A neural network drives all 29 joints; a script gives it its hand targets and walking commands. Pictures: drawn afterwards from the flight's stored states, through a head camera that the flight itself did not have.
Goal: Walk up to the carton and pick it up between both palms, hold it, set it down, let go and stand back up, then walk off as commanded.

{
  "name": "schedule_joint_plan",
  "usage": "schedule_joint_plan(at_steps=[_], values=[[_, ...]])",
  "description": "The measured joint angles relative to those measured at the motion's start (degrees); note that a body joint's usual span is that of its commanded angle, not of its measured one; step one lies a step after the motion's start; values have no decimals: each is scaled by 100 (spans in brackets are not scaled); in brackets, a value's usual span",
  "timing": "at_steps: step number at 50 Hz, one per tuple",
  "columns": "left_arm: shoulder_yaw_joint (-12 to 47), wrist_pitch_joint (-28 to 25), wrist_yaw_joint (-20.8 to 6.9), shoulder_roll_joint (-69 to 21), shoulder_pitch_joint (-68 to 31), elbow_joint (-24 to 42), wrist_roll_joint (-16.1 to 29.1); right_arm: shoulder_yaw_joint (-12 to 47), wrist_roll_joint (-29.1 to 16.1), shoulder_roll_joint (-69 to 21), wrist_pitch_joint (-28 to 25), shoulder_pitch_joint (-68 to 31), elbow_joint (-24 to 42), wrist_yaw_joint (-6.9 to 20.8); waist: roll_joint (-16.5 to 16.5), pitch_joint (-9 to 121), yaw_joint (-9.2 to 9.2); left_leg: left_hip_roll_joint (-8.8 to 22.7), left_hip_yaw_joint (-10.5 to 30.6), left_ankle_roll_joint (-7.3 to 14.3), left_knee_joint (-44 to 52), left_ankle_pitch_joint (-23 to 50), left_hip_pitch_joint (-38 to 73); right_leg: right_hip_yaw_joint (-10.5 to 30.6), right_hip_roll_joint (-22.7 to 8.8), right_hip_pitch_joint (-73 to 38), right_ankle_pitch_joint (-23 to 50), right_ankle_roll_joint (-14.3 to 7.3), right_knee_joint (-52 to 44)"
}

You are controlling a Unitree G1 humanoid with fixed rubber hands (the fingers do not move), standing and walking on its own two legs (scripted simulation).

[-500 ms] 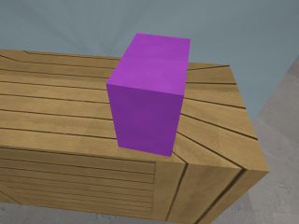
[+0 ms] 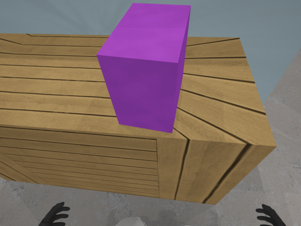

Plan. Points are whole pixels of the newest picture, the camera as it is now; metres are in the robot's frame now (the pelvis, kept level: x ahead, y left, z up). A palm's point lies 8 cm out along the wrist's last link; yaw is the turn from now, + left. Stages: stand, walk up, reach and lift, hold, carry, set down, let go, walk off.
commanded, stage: walk off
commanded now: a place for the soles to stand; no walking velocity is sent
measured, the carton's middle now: (152, 68) +0.53 +0.03 +0.12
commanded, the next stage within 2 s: none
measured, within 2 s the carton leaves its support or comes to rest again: neither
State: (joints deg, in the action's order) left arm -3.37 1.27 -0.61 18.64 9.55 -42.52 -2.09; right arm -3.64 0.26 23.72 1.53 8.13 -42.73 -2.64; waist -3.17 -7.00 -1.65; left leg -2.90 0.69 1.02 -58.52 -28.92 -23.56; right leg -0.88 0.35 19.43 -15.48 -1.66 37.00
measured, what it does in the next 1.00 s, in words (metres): walks backwards: left foot, then right foot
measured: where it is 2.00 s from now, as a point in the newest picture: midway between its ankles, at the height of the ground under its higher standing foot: outside the picture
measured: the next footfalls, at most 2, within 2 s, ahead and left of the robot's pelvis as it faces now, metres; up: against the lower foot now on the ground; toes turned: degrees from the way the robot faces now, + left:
left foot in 0.18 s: -0.04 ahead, +0.09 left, +0.00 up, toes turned -4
right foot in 0.52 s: -0.09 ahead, -0.13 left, +0.00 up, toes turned -4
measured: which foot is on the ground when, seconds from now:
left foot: up 0.00-0.16, down 0.18-0.54, up 0.56-0.82, down 0.84-1.00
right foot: down 0.00-0.20, up 0.22-0.50, down 0.52-0.86, up 0.88-1.00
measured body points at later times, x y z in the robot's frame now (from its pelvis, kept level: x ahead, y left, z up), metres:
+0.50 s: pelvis -0.12 +0.00 +0.00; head -0.06 +0.01 +0.45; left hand -0.03 +0.30 -0.13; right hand -0.03 -0.32 -0.10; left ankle -0.08 +0.09 -0.72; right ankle -0.13 -0.12 -0.72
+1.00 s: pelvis -0.25 +0.03 +0.00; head -0.23 +0.07 +0.45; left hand -0.11 +0.35 -0.12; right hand -0.22 -0.26 -0.09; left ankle -0.27 +0.15 -0.72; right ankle -0.22 -0.09 -0.66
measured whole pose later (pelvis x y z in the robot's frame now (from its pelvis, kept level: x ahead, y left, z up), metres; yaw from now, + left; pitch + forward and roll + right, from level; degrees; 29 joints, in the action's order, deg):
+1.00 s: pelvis -0.25 +0.03 +0.00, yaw -5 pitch -4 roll -1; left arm -5.3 3.6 -1.7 25.1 10.9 -44.6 -1.9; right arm -0.1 1.9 17.8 1.1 21.1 -42.6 -0.8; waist 4.8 -6.5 -0.7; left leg -2.2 3.9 1.4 -35.7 -22.5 -8.9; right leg 2.7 3.2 27.8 -21.7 1.5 60.6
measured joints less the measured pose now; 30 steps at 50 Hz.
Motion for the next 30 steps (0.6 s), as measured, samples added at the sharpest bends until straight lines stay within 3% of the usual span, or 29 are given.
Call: schedule_joint_plan(at_steps=[3,8,10,13,17,23,25,27,30], values=[[32,82,63,47,54,41,-1,95,42,-85,20,98,121,38,110,83,-20,-127,-21,-10,-86,-9,105,39,6,106,148,0,-66],[89,151,65,169,39,112,-4,252,32,-138,-59,291,156,85,238,107,45,-143,145,21,1292,69,688,-26,56,511,354,36,28],[34,172,58,270,11,107,16,270,25,-194,-116,350,106,91,453,0,40,-215,76,203,1794,492,869,73,0,734,365,82,289],[-109,274,100,299,38,-134,-10,312,47,-274,-88,555,133,137,650,-155,14,-210,-109,309,1754,537,905,320,171,1011,-666,263,1471],[-191,316,7,222,222,-317,-86,279,110,-310,22,777,192,89,531,-203,81,26,-87,233,2030,809,891,535,512,1067,-1019,374,2533],[-109,195,-64,182,567,-350,-137,182,162,-239,69,715,365,43,368,-6,39,245,-171,139,2190,1154,469,268,218,280,-816,294,979],[-114,103,-29,214,606,-359,-124,172,134,-179,26,613,410,70,358,24,28,254,-207,95,2053,1183,261,215,96,-126,-403,191,194],[-115,-15,53,178,551,-369,-95,162,108,-39,-25,409,359,97,148,-95,41,379,-76,33,1691,1222,28,103,193,-290,-167,96,-174],[-37,2,107,118,478,-311,-60,145,114,77,68,169,244,64,-8,-205,42,151,265,-102,289,90,-261,63,231,-266,-188,96,-41]])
